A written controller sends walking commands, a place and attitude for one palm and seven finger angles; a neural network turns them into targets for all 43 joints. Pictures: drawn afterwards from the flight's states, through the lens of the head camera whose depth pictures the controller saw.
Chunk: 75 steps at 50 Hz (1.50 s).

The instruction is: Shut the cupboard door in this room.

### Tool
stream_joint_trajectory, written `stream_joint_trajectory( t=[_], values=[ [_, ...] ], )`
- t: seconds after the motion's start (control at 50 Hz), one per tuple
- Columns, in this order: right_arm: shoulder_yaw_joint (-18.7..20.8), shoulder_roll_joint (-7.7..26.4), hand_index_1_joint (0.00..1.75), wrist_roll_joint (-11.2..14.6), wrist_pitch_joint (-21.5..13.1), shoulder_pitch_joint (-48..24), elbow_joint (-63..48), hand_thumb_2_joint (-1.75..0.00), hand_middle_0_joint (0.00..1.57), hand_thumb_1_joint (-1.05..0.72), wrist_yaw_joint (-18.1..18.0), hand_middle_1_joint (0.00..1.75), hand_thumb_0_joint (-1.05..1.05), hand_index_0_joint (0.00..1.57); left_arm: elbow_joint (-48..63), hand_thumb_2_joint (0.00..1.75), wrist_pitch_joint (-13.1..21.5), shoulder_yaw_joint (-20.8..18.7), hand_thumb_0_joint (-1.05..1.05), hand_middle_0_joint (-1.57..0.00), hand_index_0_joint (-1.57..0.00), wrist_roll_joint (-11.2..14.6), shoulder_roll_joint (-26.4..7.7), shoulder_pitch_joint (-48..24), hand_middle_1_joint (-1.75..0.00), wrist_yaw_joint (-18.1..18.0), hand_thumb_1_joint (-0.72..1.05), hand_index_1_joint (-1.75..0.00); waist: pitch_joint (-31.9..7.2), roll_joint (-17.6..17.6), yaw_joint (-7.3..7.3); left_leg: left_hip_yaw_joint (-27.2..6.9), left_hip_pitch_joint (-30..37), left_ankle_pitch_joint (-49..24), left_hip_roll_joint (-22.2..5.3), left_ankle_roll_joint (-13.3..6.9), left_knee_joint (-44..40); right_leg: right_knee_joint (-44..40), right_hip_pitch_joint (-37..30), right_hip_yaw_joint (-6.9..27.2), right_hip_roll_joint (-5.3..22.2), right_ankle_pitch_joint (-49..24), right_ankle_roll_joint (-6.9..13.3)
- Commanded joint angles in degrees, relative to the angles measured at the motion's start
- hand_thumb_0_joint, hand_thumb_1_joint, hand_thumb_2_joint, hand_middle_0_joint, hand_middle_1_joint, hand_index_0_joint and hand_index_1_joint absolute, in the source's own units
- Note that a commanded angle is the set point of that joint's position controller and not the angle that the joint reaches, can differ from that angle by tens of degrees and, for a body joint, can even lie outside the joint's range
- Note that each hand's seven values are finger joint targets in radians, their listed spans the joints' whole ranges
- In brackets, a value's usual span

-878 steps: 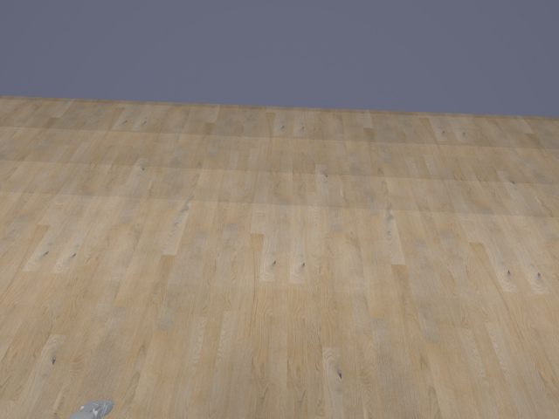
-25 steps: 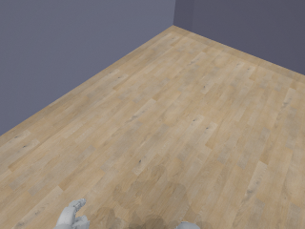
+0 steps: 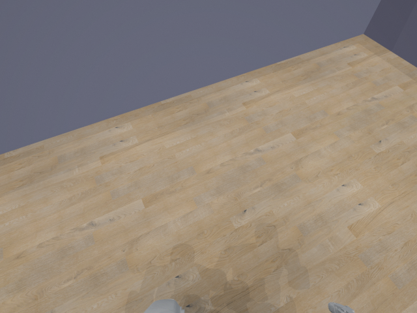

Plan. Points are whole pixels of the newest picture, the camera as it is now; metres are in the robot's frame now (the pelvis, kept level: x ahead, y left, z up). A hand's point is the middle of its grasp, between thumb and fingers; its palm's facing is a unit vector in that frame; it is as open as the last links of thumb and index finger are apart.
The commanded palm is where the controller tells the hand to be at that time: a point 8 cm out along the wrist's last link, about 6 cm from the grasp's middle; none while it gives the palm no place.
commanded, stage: walk to a spot facing it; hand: left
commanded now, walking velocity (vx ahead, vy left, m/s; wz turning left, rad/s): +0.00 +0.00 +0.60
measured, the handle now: out of the picture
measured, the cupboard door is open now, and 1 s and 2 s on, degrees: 83 83 83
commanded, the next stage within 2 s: none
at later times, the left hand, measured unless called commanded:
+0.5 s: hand out of the picture +0.08 +0.24 -0.14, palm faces +0.27 -0.93 -0.25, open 7.4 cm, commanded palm none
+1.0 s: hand out of the picture -0.14 +0.15 -0.15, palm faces +0.63 -0.73 -0.27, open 7.4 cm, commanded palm none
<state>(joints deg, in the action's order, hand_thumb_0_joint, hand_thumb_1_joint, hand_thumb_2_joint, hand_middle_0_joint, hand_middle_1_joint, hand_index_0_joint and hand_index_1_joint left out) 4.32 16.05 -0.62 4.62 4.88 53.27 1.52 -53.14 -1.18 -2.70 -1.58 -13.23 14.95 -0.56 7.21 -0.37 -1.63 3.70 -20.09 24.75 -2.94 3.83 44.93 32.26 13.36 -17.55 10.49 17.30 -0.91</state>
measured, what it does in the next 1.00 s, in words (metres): steps on the spot, turning left: left foot, then right foot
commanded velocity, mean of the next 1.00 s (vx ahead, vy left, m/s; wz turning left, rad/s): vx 0.13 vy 0.00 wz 0.59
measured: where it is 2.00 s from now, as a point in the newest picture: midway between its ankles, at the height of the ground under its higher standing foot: (144, 288)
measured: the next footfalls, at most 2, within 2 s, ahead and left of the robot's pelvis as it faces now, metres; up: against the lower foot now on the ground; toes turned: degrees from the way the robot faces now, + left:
left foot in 0.06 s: +0.03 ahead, +0.13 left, +0.00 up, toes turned +8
right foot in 0.58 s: +0.08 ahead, -0.11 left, +0.00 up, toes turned +18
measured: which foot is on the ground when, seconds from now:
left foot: up 0.00-0.04, down 0.06-0.58, up 0.60-1.00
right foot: down 0.00-0.06, up 0.08-0.56, down 0.58-1.00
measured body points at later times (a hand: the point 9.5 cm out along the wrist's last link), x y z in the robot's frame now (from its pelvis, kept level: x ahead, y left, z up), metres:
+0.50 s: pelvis -0.01 +0.01 +0.00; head +0.03 +0.02 +0.45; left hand +0.06 +0.29 -0.12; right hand +0.12 -0.22 -0.14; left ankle -0.01 +0.12 -0.73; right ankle +0.04 -0.13 -0.70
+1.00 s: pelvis -0.01 -0.01 +0.01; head +0.02 +0.00 +0.46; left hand -0.17 +0.19 -0.12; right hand +0.22 -0.18 -0.14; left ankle -0.09 +0.14 -0.68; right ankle +0.04 -0.12 -0.73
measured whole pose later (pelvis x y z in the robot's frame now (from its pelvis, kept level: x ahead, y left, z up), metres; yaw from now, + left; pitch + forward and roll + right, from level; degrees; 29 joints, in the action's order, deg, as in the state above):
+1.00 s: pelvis -0.01 -0.01 +0.01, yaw +38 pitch -1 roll +1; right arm 5.3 15.8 -1.7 4.7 10.2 56.4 3.4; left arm -57.1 2.2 -2.8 -1.7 -11.9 19.9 -0.1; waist 3.1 0.6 -1.5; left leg 2.7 -25.1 18.7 -5.8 3.4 50.6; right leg 21.1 5.2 -17.9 9.0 13.8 -1.7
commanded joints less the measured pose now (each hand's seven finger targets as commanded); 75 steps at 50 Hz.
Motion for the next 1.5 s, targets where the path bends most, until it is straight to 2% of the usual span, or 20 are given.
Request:
stream_joint_trajectory(
  t=[0.0,0.04,0.06,0.18,0.36,0.5,0.52,0.56,0.64,0.68,0.96,1.02,1.06,1.08,1.1,1.12,1.14,1.2,1.26,1.48],
  values=[
    [0.6,5.4,0.3,-0.2,-3.1,4.0,-4.4,-0.9,0.2,-0.9,0.1,0.3,0.0,0.2,3.2,0.9,0.5,-3.4,0.0,-0.2,-0.2,0.6,-12.6,0.7,-0.3,-0.4,0.9,-0.3,-13.2,-7.2,2.46,2.3,12.9,-14.5,0.3,-2.3,-21.4,4.5,-3.6,5.5,10.0,-23.6,2.0],
    [3.2,16.4,0.3,-0.2,-3.4,10.6,-3.5,-0.9,0.2,-0.9,-0.4,0.3,0.0,0.2,7.2,0.9,0.1,-1.7,0.0,-0.2,-0.2,0.8,-6.6,-2.2,-0.3,0.1,0.9,-0.3,-14.5,19.3,6.52,-24.0,26.3,-50.7,-22.2,-14.0,-23.6,26.2,21.5,6.8,-1.1,22.7,-4.7],
    [3.0,15.2,0.3,-0.2,-3.4,12.9,-1.8,-0.9,0.2,-0.9,-1.1,0.3,0.0,0.2,7.4,0.9,-1.0,-1.6,0.0,-0.2,-0.2,0.4,-7.8,-6.7,-0.3,-0.8,0.9,-0.3,-13.8,16.6,8.11,-22.7,21.1,-48.1,-21.3,-15.3,-23.6,31.0,20.5,13.0,-1.3,21.4,-4.4],
    [1.3,9.5,0.3,-0.1,-4.2,3.0,-4.8,-0.9,0.2,-0.9,-1.7,0.3,0.0,0.2,3.9,0.9,-0.6,-2.4,0.0,-0.2,-0.2,0.7,-7.8,-3.0,-0.3,0.1,0.9,-0.3,-10.5,8.8,1.85,-13.2,16.6,-43.5,-9.7,-11.8,-23.9,33.9,18.8,16.2,-3.3,4.3,-5.5],
    [2.5,9.0,0.3,-0.7,-3.7,7.8,-4.0,-0.9,0.2,-0.9,-1.7,0.3,0.0,0.2,7.5,0.9,-0.4,-1.9,0.0,-0.2,-0.2,1.1,-6.7,-10.2,-0.3,-0.6,0.9,-0.3,-9.3,8.4,4.23,-23.2,15.9,-38.5,-9.6,-14.4,-23.6,22.8,17.2,18.3,-5.9,7.6,-5.6],
    [3.0,8.5,0.3,-0.6,-2.9,5.3,-4.8,-0.9,0.2,-0.9,-1.7,0.3,0.0,0.2,7.2,0.9,0.5,-1.9,0.0,-0.2,-0.2,1.7,-6.3,-4.8,-0.3,-0.9,0.9,-0.3,-11.2,9.1,1.25,-27.9,4.7,-33.6,-5.4,-11.4,-19.0,-1.6,-1.8,16.7,-9.8,0.1,-3.3],
    [2.9,7.4,0.3,-0.2,-2.9,5.2,-5.0,-0.9,0.2,-0.9,-1.5,0.3,0.0,0.2,6.9,0.9,1.0,-2.2,0.0,-0.2,-0.2,1.5,-7.7,-2.5,-0.3,-1.1,0.9,-0.3,-11.8,5.7,-0.07,-26.7,-0.1,-28.2,-3.3,-9.1,-16.0,-10.1,-9.1,17.8,-7.9,-5.2,-2.9],
    [2.3,2.7,0.3,0.1,-3.2,6.2,-6.7,-0.9,0.2,-0.9,-1.1,0.3,0.0,0.2,7.3,0.9,1.5,-3.1,0.0,-0.2,-0.2,0.3,-14.8,-0.9,-0.3,-1.7,0.9,-0.3,-11.7,-15.0,-0.77,-8.7,-15.4,8.5,8.8,-1.3,6.4,-16.8,-15.3,38.8,17.4,-13.0,7.2],
    [2.6,3.8,0.3,-1.2,-1.0,8.9,-2.6,-0.9,0.2,-0.9,0.2,0.3,0.0,0.2,9.1,0.9,1.6,-1.8,0.0,-0.2,-0.2,0.8,-8.4,-9.9,-0.3,-1.3,0.9,-0.3,-4.6,-7.3,3.9,-7.7,-12.6,-3.3,1.7,-0.9,26.3,-19.2,-0.6,24.5,8.8,2.0,5.9],
    [2.3,3.5,0.3,-1.3,-0.9,9.3,-2.3,-0.9,0.2,-0.9,0.8,0.3,0.0,0.2,7.9,0.9,2.5,-1.6,0.0,-0.2,-0.2,0.9,-7.6,-7.1,-0.3,-1.0,0.9,-0.3,-4.7,-9.9,2.95,-5.9,-13.8,-7.0,1.0,0.0,27.1,-20.3,-2.7,20.8,7.0,3.2,4.5],
    [0.0,0.6,0.3,-0.7,-3.1,-4.4,-4.8,-0.9,0.2,-0.9,2.5,0.3,0.0,0.2,-2.1,0.9,4.6,-2.5,0.0,-0.2,-0.2,-0.4,-9.7,7.5,-0.3,-0.2,0.9,-0.3,-3.5,-10.2,-2.33,1.2,-11.9,-4.6,-2.6,-1.5,-0.6,-22.2,-12.6,10.9,12.4,3.1,5.5],
    [-0.6,0.3,0.3,-0.4,-4.2,-3.8,-5.3,-0.9,0.2,-0.9,2.4,0.3,0.0,0.2,-3.1,0.9,4.5,-3.0,0.0,-0.2,-0.2,-0.6,-11.1,7.9,-0.3,0.1,0.9,-0.3,-5.1,-10.6,-2.03,3.1,-4.3,-1.8,-1.9,-3.0,-8.3,-18.0,-11.5,8.9,13.9,-1.9,5.4],
    [-0.5,1.4,0.3,-0.8,-5.2,2.0,-3.8,-0.9,0.2,-0.9,1.9,0.3,0.0,0.2,-3.6,0.9,4.3,-3.0,0.0,-0.2,-0.2,-0.2,-11.7,6.2,-0.3,0.3,0.9,-0.3,-7.2,-8.6,1.77,6.3,8.9,-6.2,0.3,-3.6,-16.8,-10.7,-5.4,4.8,12.2,-4.0,3.1],
    [0.5,5.1,0.3,-1.0,-5.7,8.9,-1.8,-0.9,0.2,-0.9,1.3,0.3,0.0,0.2,-3.4,0.9,4.2,-2.6,0.0,-0.2,-0.2,0.2,-10.6,5.6,-0.3,0.7,0.9,-0.3,-10.7,-1.0,5.48,5.1,22.5,-7.0,0.3,-4.6,-21.3,1.4,1.8,0.9,8.8,-5.2,0.8],
    [2.7,12.9,0.3,-1.5,-6.3,16.6,0.1,-0.9,0.2,-0.9,0.5,0.3,0.0,0.2,-1.3,0.9,4.0,-2.0,0.0,-0.2,-0.2,0.7,-6.5,4.8,-0.3,1.6,0.9,-0.3,-13.9,17.8,9.58,-18.7,34.1,-1.4,-14.4,-9.5,-26.9,21.5,18.5,-0.7,0.4,9.1,-3.1],
    [3.1,16.3,0.3,-0.7,-5.9,21.5,1.9,-0.9,0.2,-0.9,-0.4,0.3,0.0,0.2,2.2,0.9,3.8,-1.0,0.0,-0.2,-0.2,0.3,-6.2,-2.0,-0.3,1.6,0.9,-0.3,-12.2,18.0,11.55,-28.0,34.8,-4.0,-20.6,-12.8,-30.7,29.9,29.1,7.6,-1.7,17.4,-3.1],
    [2.7,14.8,0.3,-0.5,-6.0,19.5,2.5,-0.9,0.2,-0.9,-0.9,0.3,0.0,0.2,2.3,0.9,3.6,-1.1,0.0,-0.2,-0.2,0.2,-5.9,-4.5,-0.3,1.1,0.9,-0.3,-9.1,13.6,10.35,-27.4,28.1,-1.0,-21.9,-14.0,-32.2,34.1,30.0,11.9,-0.6,15.4,-2.5],
    [0.1,6.4,0.3,-0.4,-7.1,9.8,0.2,-0.9,0.2,-0.9,-1.5,0.3,0.0,0.2,-2.5,0.9,3.0,-1.1,0.0,-0.2,-0.2,-0.1,-4.3,0.4,-0.3,1.8,0.9,-0.3,-1.3,8.2,3.85,-14.7,14.5,-8.2,-14.0,-11.5,-34.0,33.3,23.3,14.2,1.1,2.2,-2.4],
    [-0.4,4.0,0.3,0.1,-8.3,10.0,1.5,-0.9,0.2,-0.9,-1.6,0.3,0.0,0.2,-4.6,0.9,2.4,-0.6,0.0,-0.2,-0.2,-0.2,-3.5,4.4,-0.3,1.7,0.9,-0.3,-3.1,7.7,1.46,-8.9,14.7,-18.7,-10.8,-11.6,-34.5,32.3,20.9,13.6,-0.2,-3.7,-3.3],
    [0.0,1.6,0.3,-0.2,-9.6,19.6,7.8,-0.9,0.2,-0.9,-2.9,0.3,0.0,0.2,0.9,0.9,2.5,-0.3,0.0,-0.2,-0.2,0.5,-1.4,-11.7,-0.3,2.1,0.9,-0.3,1.9,5.7,3.57,-8.6,21.6,-32.5,-12.3,-14.2,-34.2,16.0,26.8,14.3,-1.2,-8.9,-2.2]
  ],
)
